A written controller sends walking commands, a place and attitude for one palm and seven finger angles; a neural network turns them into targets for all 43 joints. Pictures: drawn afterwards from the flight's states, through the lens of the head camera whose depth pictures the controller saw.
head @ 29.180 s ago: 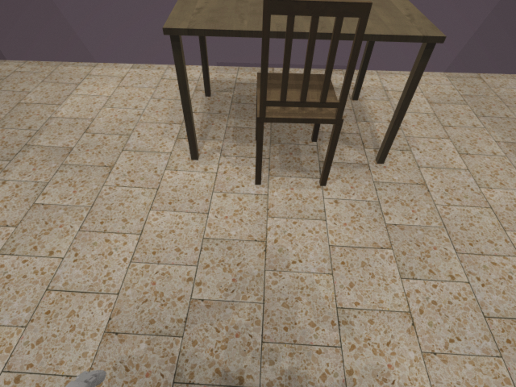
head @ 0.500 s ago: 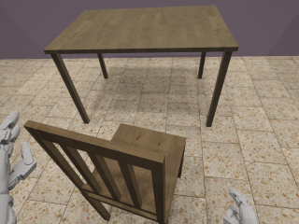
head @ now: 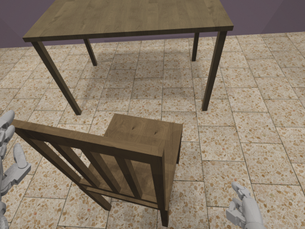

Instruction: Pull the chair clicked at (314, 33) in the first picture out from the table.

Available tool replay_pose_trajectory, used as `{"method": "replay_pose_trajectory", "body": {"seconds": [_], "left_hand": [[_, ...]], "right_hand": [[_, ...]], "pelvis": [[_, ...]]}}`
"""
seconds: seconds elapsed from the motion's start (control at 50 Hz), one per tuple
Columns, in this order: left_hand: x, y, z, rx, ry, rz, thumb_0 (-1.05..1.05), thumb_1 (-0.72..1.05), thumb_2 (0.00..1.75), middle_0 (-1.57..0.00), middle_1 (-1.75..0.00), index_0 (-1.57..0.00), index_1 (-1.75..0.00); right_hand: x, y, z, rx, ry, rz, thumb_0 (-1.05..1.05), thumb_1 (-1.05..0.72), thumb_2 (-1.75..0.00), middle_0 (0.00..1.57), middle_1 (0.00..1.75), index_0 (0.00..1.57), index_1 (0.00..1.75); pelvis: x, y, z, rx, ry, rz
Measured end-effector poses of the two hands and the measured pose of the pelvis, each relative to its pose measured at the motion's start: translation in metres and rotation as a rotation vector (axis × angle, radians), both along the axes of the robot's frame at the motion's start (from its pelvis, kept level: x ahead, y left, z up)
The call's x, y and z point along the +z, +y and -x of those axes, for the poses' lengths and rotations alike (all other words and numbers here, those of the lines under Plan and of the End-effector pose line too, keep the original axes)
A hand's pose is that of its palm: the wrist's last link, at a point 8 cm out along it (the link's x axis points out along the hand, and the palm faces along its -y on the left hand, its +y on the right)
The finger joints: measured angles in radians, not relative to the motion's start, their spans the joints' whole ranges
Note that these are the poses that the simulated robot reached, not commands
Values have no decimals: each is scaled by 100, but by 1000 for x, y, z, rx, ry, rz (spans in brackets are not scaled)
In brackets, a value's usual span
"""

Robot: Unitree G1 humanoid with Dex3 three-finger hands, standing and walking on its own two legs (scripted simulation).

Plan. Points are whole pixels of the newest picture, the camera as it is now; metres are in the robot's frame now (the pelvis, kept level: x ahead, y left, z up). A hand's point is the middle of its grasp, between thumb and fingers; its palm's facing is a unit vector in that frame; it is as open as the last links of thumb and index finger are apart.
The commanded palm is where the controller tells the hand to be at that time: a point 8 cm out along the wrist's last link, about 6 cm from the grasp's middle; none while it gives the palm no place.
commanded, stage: step back with the hand held close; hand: left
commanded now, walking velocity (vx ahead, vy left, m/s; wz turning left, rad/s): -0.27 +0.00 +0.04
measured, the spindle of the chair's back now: (105, 173) +0.28 +0.18 -0.08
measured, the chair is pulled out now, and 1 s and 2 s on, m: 0.63 0.63 0.63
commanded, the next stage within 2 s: stop stepping back and stand still in 1.20 s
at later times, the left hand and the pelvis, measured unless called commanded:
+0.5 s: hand out of the picture +0.13 +0.27 +0.15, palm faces +0.47 -0.75 -0.47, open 7.4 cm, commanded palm +0.07 +0.30 +0.17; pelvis -0.07 +0.00 -0.01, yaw +1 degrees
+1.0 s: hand out of the picture +0.07 +0.29 +0.17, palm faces +0.53 -0.68 -0.50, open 7.4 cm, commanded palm -0.01 +0.32 +0.17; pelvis -0.12 +0.01 -0.03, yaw +6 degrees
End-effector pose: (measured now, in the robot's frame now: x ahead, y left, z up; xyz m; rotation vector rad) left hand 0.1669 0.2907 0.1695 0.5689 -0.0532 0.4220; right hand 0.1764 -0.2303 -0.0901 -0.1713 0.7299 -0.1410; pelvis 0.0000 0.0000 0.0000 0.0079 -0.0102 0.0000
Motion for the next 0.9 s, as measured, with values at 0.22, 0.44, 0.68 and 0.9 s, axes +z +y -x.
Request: {"method": "replay_pose_trajectory", "body": {"seconds": [0.22, 0.44, 0.68, 0.9], "left_hand": [[15, 7, 40, 16, -40, -81, 2, 89, 90, -21, -30, -21, -30], [-5, 5, 75, 40, -87, 14, 2, 89, 90, -21, -30, -21, -30], [15, 22, 105, 10, -166, -109, 2, 89, 90, -21, -30, -21, -30], [7, 31, 132, 27, -199, -80, 2, 89, 90, -21, -30, -21, -30]], "right_hand": [[-7, -6, 41, -60, 52, 1, 1, -91, -90, 20, 30, 20, 30], [2, -7, 74, -10, 8, 53, 1, -91, -90, 20, 30, 20, 30], [1, 1, 113, -15, 2, 58, 1, -91, -90, 20, 30, 20, 30], [-7, 15, 127, 57, 28, 89, 1, -91, -90, 20, 30, 20, 30]], "pelvis": [[-4, -3, 24, 8, 1, -9], [-8, -2, 62, 3, 2, 5], [-14, 5, 88, 39, -8, 19], [-20, 13, 113, 54, -1, 21]]}}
